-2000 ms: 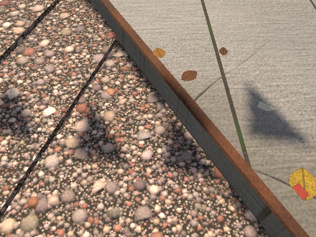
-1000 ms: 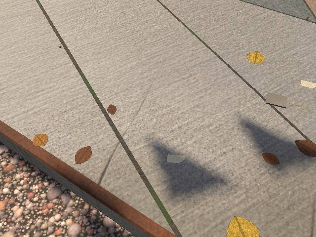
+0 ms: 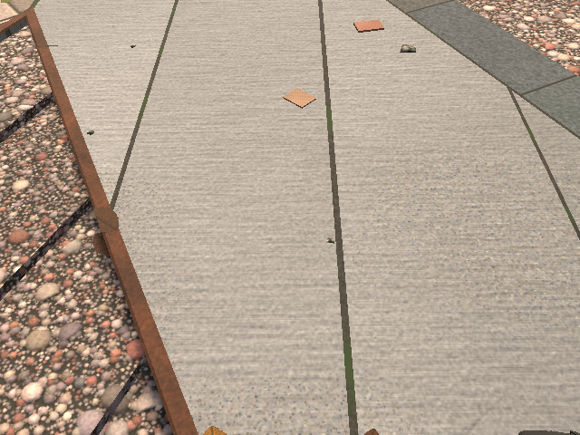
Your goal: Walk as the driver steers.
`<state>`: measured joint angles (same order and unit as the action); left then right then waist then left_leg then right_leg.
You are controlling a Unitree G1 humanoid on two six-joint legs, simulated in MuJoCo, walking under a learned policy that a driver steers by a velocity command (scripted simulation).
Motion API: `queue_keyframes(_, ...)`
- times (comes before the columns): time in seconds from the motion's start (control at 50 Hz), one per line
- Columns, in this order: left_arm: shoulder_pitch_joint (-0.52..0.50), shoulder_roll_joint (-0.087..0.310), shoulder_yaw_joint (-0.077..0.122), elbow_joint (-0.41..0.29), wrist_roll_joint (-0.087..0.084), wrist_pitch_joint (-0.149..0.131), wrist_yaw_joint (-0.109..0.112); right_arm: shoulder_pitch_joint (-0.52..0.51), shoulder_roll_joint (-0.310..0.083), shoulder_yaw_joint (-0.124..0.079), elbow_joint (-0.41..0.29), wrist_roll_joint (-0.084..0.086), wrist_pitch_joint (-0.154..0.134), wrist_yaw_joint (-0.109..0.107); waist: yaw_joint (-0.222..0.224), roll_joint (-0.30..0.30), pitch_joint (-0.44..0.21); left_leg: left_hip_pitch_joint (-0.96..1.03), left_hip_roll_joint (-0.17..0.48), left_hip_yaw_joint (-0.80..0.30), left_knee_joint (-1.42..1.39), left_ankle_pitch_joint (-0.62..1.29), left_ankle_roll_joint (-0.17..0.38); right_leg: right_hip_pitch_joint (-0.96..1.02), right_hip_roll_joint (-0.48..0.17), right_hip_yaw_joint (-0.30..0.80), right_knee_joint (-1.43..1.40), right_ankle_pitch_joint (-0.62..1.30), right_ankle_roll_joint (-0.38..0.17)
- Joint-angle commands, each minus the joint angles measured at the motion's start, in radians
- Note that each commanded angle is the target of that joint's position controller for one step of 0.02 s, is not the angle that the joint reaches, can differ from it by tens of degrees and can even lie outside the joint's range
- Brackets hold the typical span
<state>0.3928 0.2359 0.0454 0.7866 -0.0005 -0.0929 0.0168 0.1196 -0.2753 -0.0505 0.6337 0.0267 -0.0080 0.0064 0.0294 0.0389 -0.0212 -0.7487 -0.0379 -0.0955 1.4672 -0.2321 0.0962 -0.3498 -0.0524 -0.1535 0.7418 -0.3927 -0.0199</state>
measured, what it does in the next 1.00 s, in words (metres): walks ahead, turning right: left foot, then right foot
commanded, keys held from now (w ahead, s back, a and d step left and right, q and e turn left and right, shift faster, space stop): w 0.12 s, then w+e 0.58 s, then e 0.10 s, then q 0.20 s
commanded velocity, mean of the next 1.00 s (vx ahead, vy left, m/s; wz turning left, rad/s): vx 0.43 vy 0.00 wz -0.25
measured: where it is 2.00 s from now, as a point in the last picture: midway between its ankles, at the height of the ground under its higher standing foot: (331, 399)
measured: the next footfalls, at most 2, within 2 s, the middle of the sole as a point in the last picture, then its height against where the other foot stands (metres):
left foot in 0.30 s outside the picture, level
right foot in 0.84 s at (376, 392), level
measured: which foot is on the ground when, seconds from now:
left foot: up 0.00-0.28, down 0.30-0.82, up 0.84-1.00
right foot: down 0.00-0.30, up 0.32-0.82, down 0.84-1.00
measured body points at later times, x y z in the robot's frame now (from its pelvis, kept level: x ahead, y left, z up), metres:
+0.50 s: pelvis +0.30 +0.06 +0.03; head +0.31 +0.08 +0.48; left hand +0.45 +0.32 -0.09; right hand +0.33 -0.21 -0.08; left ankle +0.32 +0.16 -0.71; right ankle +0.26 -0.10 -0.60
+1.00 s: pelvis +0.53 -0.03 +0.02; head +0.58 -0.06 +0.46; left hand +0.76 +0.16 -0.09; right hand +0.55 -0.33 -0.11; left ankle +0.51 +0.14 -0.62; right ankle +0.60 -0.12 -0.71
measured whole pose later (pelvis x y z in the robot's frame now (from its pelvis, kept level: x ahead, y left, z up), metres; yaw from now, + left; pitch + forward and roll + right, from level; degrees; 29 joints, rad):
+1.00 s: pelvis +0.53 -0.03 +0.02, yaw -19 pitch +1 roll +0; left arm 0.15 0.25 0.04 0.74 0.02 -0.05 -0.03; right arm 0.19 -0.30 -0.04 0.81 0.02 -0.04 -0.02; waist -0.01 0.03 0.08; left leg -0.45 0.05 -0.07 1.22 -0.46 -0.05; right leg -0.40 0.06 -0.09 0.49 -0.12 -0.11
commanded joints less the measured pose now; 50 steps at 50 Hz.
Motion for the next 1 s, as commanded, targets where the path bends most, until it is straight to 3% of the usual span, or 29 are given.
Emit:
queue_keyframes(0.02, -0.041, 0.065, 0.014, -0.038, -0.010, -0.035, 0.009, 0.036, -0.003, 0.016, -0.042, -0.016, -0.019, 0.000, -0.060, -0.054, 0.111, -0.116, 0.054, -0.054, -0.207, 0.114, -0.023, 0.069, -0.180, 0.254, -0.524, 0.015, -0.159)
queue_keyframes(0.06, 0.045, 0.066, 0.015, -0.008, -0.005, -0.027, 0.025, -0.039, -0.005, 0.014, -0.056, -0.019, -0.033, 0.010, -0.019, -0.062, 0.069, -0.176, 0.056, -0.016, -0.298, 0.174, -0.060, 0.232, -0.197, 0.235, -0.545, 0.046, -0.171)
queue_keyframes(0.1, 0.041, 0.092, 0.017, -0.013, -0.006, -0.015, 0.032, -0.080, 0.003, 0.021, -0.053, -0.019, -0.039, 0.018, -0.004, -0.085, 0.055, -0.053, 0.065, 0.105, -0.462, 0.247, -0.094, 0.212, -0.161, 0.146, -0.581, 0.111, -0.189)
queue_keyframes(0.14, 0.075, 0.086, 0.014, 0.005, -0.019, -0.002, 0.031, -0.139, 0.028, 0.031, -0.063, -0.002, -0.045, 0.030, 0.034, -0.111, 0.084, 0.059, 0.060, 0.175, -0.671, 0.248, -0.096, 0.196, -0.144, 0.107, -0.620, 0.150, -0.182)
queue_keyframes(0.16, 0.090, 0.112, 0.022, 0.016, -0.033, 0.001, 0.035, -0.177, 0.053, 0.042, -0.086, 0.012, -0.053, 0.042, 0.049, -0.150, 0.104, 0.150, 0.063, 0.160, -0.785, 0.240, -0.094, 0.169, -0.161, 0.119, -0.663, 0.182, -0.173)
queue_keyframes(0.2, 0.103, 0.160, 0.038, 0.033, -0.039, 0.011, 0.035, -0.185, 0.020, 0.027, -0.093, 0.017, -0.064, 0.052, 0.047, -0.154, 0.127, 0.164, 0.055, 0.139, -0.905, 0.254, -0.084, 0.284, -0.199, 0.144, -0.650, 0.215, -0.165)
queue_keyframes(0.24, 0.044, 0.207, 0.048, 0.028, -0.041, 0.013, 0.024, -0.100, -0.042, -0.001, -0.075, 0.003, -0.084, 0.050, -0.016, -0.184, 0.100, 0.265, 0.054, 0.104, -0.965, 0.229, -0.058, 0.346, -0.224, 0.166, -0.585, 0.362, -0.146)
queue_keyframes(0.26, 0.015, 0.215, 0.051, 0.028, -0.033, 0.016, 0.021, -0.001, -0.076, -0.021, -0.048, -0.002, -0.091, 0.042, -0.078, -0.185, 0.063, 0.377, 0.040, 0.109, -0.998, 0.209, -0.039, 0.340, -0.205, 0.146, -0.470, 0.511, -0.125)
queue_keyframes(0.28, 0.000, 0.195, 0.043, 0.025, -0.021, 0.016, 0.014, 0.166, -0.115, -0.046, 0.001, -0.005, -0.088, 0.031, -0.154, -0.182, -0.034, 0.580, 0.033, 0.117, -0.999, 0.173, -0.024, 0.280, -0.161, 0.119, -0.279, 0.586, -0.099)
queue_keyframes(0.3, -0.010, 0.134, 0.021, 0.001, -0.001, 0.014, 0.007, 0.355, -0.172, -0.067, 0.039, -0.007, -0.076, 0.014, -0.229, -0.104, -0.191, 0.903, 0.175, -0.022, -0.927, 0.151, -0.018, 0.064, -0.118, 0.117, 0.001, 0.347, -0.071)
queue_keyframes(0.32, 0.142, -0.040, -0.030, -0.046, -0.016, -0.001, -0.003, 0.382, -0.305, -0.084, 0.033, -0.045, -0.080, 0.006, -0.122, 0.263, -0.341, 1.196, 0.445, -0.503, -1.042, -0.044, 0.121, -0.294, 0.047, 0.147, 0.395, -0.082, -0.019)
queue_keyframes(0.34, 0.159, 0.031, -0.014, -0.005, -0.048, -0.016, -0.006, 0.364, -0.191, -0.061, 0.028, -0.055, -0.092, 0.015, -0.131, 0.201, -0.409, 1.139, 0.466, -0.713, -1.208, -0.234, 0.169, -0.367, 0.032, 0.290, 0.594, -0.116, -0.017)
queue_keyframes(0.36, 0.065, 0.103, 0.011, -0.021, -0.065, -0.017, -0.007, 0.294, -0.109, -0.034, 0.034, -0.044, -0.105, 0.020, -0.120, 0.134, -0.233, 1.006, 0.437, -0.551, -1.202, -0.191, 0.144, -0.432, -0.003, 0.297, 0.662, -0.036, -0.024)
queue_keyframes(0.38, -0.011, 0.108, 0.014, -0.034, -0.055, -0.016, -0.003, 0.228, -0.073, -0.022, 0.039, -0.033, -0.110, 0.024, -0.098, 0.059, -0.155, 0.878, 0.400, -0.386, -1.201, -0.050, 0.120, -0.417, -0.048, 0.282, 0.651, 0.054, -0.023)
queue_keyframes(0.4, -0.050, 0.103, 0.016, -0.039, -0.042, -0.010, -0.004, 0.179, -0.028, -0.010, 0.044, -0.034, -0.112, 0.028, -0.077, 0.046, -0.106, 0.790, 0.342, -0.255, -1.212, 0.059, 0.098, -0.389, -0.069, 0.277, 0.606, 0.121, -0.017)
queue_keyframes(0.44, -0.039, 0.084, 0.021, -0.036, -0.047, 0.015, -0.019, 0.159, 0.015, -0.001, 0.072, -0.043, -0.121, 0.031, -0.037, 0.082, -0.059, 0.685, 0.292, -0.102, -1.258, 0.164, 0.071, -0.319, -0.093, 0.276, 0.572, 0.194, -0.026)
queue_keyframes(0.52, -0.118, 0.066, 0.024, -0.064, -0.041, 0.055, -0.030, 0.169, -0.021, -0.010, 0.119, -0.050, -0.128, 0.018, -0.026, 0.049, 0.056, 0.611, 0.294, 0.046, -1.329, 0.259, 0.082, -0.407, -0.074, 0.276, 0.535, 0.269, -0.031)
queue_keyframes(0.6, -0.242, 0.076, 0.020, -0.105, -0.027, 0.055, -0.046, 0.163, -0.064, -0.010, 0.139, -0.057, -0.122, 0.002, -0.039, 0.024, 0.110, 0.614, 0.277, 0.171, -1.367, 0.282, 0.068, -0.420, -0.058, 0.229, 0.269, 0.420, -0.025)
queue_keyframes(0.7, -0.408, 0.055, 0.004, -0.165, -0.025, 0.050, -0.091, 0.219, -0.131, -0.025, 0.171, -0.039, -0.101, -0.014, -0.105, -0.012, 0.155, 0.769, 0.320, 0.249, -1.370, 0.333, 0.056, -0.420, -0.056, 0.130, 0.005, 0.444, -0.052)
queue_keyframes(0.74, -0.419, 0.066, 0.008, -0.187, -0.013, 0.051, -0.098, 0.184, -0.158, -0.032, 0.164, -0.029, -0.080, -0.019, -0.087, 0.001, 0.146, 0.821, 0.306, 0.300, -1.280, 0.621, 0.031, -0.351, -0.016, 0.071, -0.092, 0.393, -0.066)
queue_keyframes(0.78, -0.331, 0.115, 0.031, -0.182, -0.008, 0.057, -0.101, 0.177, -0.196, -0.046, 0.158, -0.015, -0.054, -0.031, -0.038, 0.062, 0.059, 0.879, 0.301, 0.310, -1.116, 0.964, 0.001, -0.222, 0.055, 0.027, -0.118, 0.333, -0.082)
queue_keyframes(0.82, -0.080, 0.194, 0.075, -0.113, -0.007, 0.058, -0.084, 0.152, -0.203, -0.050, 0.148, -0.004, -0.036, -0.036, 0.086, 0.038, -0.072, 0.809, 0.243, 0.312, -0.791, 0.934, -0.044, 0.102, 0.122, 0.043, -0.250, 0.415, -0.126)
queue_keyframes(0.84, -0.014, 0.241, 0.087, -0.097, 0.003, 0.061, -0.057, 0.194, -0.154, -0.032, 0.141, -0.021, -0.042, -0.032, 0.103, -0.074, -0.147, 0.584, 0.175, 0.285, -0.528, 0.486, -0.087, 0.378, 0.010, 0.212, -0.239, 0.668, -0.161)
queue_keyframes(0.86, -0.079, 0.308, 0.075, -0.126, 0.026, 0.058, -0.036, 0.310, -0.008, 0.009, 0.123, -0.073, -0.056, -0.012, -0.044, -0.329, -0.239, 0.234, 0.008, 0.216, -0.167, -0.484, -0.141, 0.662, -0.247, 0.557, -0.110, 1.269, -0.301)
queue_keyframes(0.88, -0.057, 0.228, 0.053, -0.147, 0.030, 0.048, -0.044, 0.366, -0.061, 0.013, 0.160, -0.022, -0.070, 0.001, 0.009, -0.190, -0.502, 0.213, -0.001, -0.015, -0.027, -0.479, -0.144, 0.711, -0.362, 0.754, -0.225, 1.107, -0.420)
queue_keyframes(0.9, -0.085, 0.177, 0.044, -0.135, 0.023, 0.043, -0.049, 0.263, -0.113, -0.006, 0.161, 0.021, -0.067, 0.003, 0.035, -0.095, -0.388, 0.194, 0.048, -0.026, -0.042, -0.386, -0.138, 0.591, -0.307, 0.628, -0.288, 0.970, -0.374)
queue_keyframes(0.92, -0.141, 0.146, 0.034, -0.124, 0.003, 0.038, -0.047, 0.193, -0.109, -0.004, 0.138, 0.019, -0.063, -0.005, 0.014, -0.058, -0.231, 0.150, 0.085, 0.002, -0.117, -0.308, -0.137, 0.443, -0.265, 0.517, -0.329, 0.839, -0.321)
queue_keyframes(0.94, -0.185, 0.121, 0.023, -0.122, 0.003, 0.029, -0.042, 0.153, -0.115, -0.009, 0.144, 0.007, -0.052, -0.018, -0.005, -0.020, -0.162, 0.187, 0.114, -0.006, -0.149, -0.252, -0.140, 0.300, -0.250, 0.466, -0.376, 0.787, -0.290)
queue_keyframes(1.0, -0.252, 0.087, 0.008, -0.085, 0.038, 0.005, -0.030, 0.221, -0.096, -0.019, 0.163, -0.006, -0.008, -0.041, -0.075, -0.070, -0.116, 0.374, 0.139, -0.012, -0.265, -0.167, -0.158, 0.072, -0.203, 0.300, -0.465, 0.770, -0.260)
Keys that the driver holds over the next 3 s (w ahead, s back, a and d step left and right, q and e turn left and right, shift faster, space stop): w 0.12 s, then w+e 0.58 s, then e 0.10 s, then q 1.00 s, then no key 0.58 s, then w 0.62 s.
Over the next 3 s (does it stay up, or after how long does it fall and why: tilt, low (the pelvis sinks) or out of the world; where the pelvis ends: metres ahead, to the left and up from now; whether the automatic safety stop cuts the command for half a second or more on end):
stays up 0.79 -0.01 0.03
